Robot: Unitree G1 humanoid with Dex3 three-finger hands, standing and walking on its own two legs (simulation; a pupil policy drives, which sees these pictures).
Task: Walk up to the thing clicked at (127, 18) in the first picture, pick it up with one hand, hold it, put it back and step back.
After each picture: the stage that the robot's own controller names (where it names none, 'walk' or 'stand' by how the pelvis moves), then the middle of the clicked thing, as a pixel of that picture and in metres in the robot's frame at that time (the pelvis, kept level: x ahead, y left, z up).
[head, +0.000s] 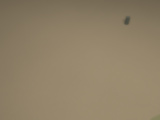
stand; (127, 20) +2.09 -0.65 -0.72
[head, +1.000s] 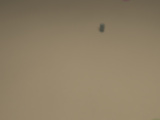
walk; (102, 27) +2.03 -0.14 -0.69
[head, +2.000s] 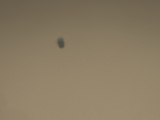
walk; (61, 42) +1.41 +0.33 -0.72
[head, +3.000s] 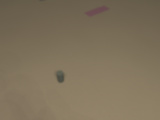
walk; (60, 76) +0.96 +0.26 -0.72
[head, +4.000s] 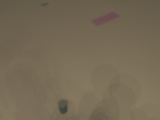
walk; (62, 107) +0.61 +0.19 -0.71
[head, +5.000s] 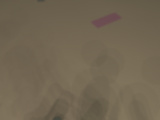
stand; out of the picture +0.43 +0.17 -0.70
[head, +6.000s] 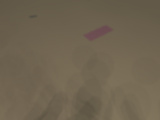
stand; out of the picture +0.37 +0.17 -0.72
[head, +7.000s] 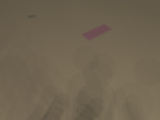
stand; out of the picture +0.38 +0.18 -0.72
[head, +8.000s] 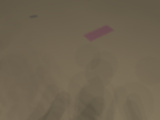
stand; out of the picture +0.37 +0.18 -0.73
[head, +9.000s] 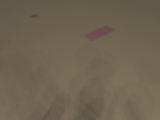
stand; out of the picture +0.37 +0.18 -0.73
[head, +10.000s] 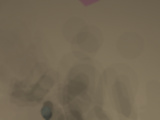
go down; (46, 113) +0.41 +0.18 -0.63
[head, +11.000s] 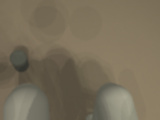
go down; (20, 61) +0.44 +0.23 -0.30
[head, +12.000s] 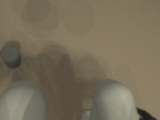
close in; (11, 57) +0.44 +0.24 -0.28
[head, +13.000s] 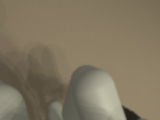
close; out of the picture +0.43 +0.28 -0.22
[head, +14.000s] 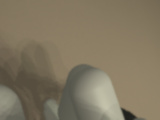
close; out of the picture +0.42 +0.29 -0.22
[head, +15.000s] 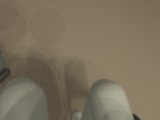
lift; out of the picture +0.35 +0.27 -0.15
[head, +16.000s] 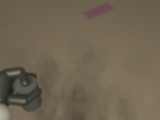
lift; (28, 94) +0.32 +0.18 +0.01
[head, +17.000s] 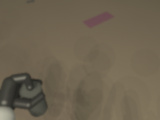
hold; (34, 99) +0.32 +0.17 -0.01
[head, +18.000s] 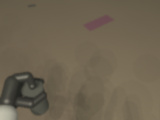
hold; (36, 98) +0.32 +0.16 -0.01
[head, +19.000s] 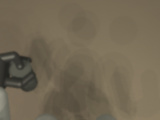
crouch; (24, 76) +0.38 +0.19 -0.08
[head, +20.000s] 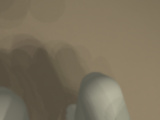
lower; out of the picture +0.44 +0.27 -0.19
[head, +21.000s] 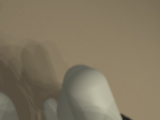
lower; out of the picture +0.42 +0.30 -0.23
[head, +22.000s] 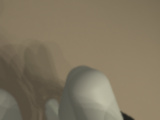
lower; out of the picture +0.42 +0.30 -0.23
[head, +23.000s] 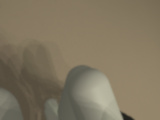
lower; out of the picture +0.42 +0.29 -0.23
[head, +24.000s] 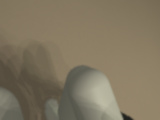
lower; out of the picture +0.42 +0.29 -0.23
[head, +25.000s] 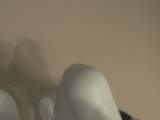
open; out of the picture +0.41 +0.28 -0.23
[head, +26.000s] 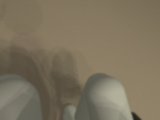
stand; out of the picture +0.41 +0.27 -0.25
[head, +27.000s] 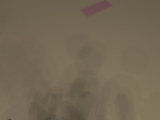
stand; out of the picture +0.38 +0.18 -0.61
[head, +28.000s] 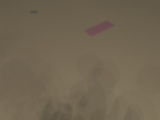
stand; out of the picture +0.39 +0.18 -0.67
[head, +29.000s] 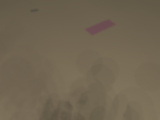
stand; out of the picture +0.38 +0.18 -0.67
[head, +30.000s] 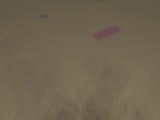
stand; out of the picture +0.41 +0.17 -0.72
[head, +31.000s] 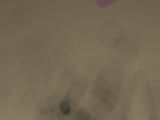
walk; (65, 108) +0.46 +0.20 -0.71
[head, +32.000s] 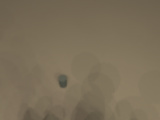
walk; (62, 81) +0.70 +0.14 -0.69
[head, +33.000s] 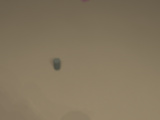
stand; (57, 64) +0.98 +0.21 -0.70
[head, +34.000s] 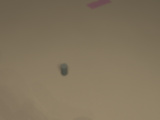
stand; (64, 69) +0.97 +0.17 -0.71
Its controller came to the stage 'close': yes
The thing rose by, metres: 0.70
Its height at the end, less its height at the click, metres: +0.00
